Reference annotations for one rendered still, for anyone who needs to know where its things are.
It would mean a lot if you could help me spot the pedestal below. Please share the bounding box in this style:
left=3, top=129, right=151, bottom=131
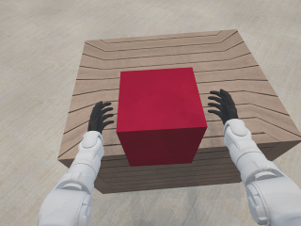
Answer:
left=57, top=29, right=301, bottom=194

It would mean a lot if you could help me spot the robot left upper arm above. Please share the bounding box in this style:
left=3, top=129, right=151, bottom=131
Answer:
left=38, top=188, right=92, bottom=226

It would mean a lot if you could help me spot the left robot hand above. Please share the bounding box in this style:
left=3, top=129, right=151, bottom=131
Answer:
left=87, top=101, right=114, bottom=134

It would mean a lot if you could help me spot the right robot hand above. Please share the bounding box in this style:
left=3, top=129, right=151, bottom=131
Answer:
left=208, top=89, right=239, bottom=125

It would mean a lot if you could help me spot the carton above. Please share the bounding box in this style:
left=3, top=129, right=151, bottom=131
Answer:
left=116, top=67, right=208, bottom=167

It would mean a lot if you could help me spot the robot right upper arm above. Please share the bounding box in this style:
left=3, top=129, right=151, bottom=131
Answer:
left=246, top=176, right=301, bottom=226

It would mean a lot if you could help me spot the robot right forearm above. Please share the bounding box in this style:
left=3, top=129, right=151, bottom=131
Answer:
left=223, top=119, right=301, bottom=193

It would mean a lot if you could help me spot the robot left forearm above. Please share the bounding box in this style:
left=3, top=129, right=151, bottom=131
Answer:
left=37, top=131, right=104, bottom=226

